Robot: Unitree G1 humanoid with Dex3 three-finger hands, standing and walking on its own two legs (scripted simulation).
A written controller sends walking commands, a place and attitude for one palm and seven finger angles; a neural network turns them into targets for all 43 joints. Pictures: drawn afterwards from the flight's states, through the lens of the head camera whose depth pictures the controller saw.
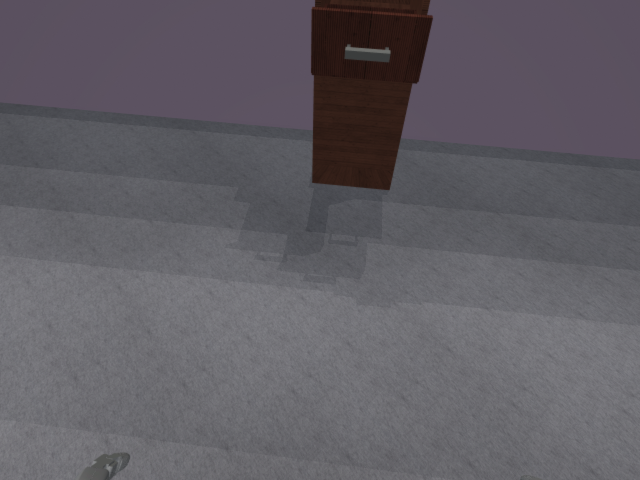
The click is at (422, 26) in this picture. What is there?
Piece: drawer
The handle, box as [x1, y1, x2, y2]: [344, 44, 390, 61]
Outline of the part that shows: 345,48 344,58 377,61 388,61 390,51 388,47 385,47 384,50 355,48 351,47 350,44 347,44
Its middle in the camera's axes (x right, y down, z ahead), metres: +0.13 -0.53 +1.10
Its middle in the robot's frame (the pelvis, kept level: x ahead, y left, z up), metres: +1.20 -0.07 +0.01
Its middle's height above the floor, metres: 0.78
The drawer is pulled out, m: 0.29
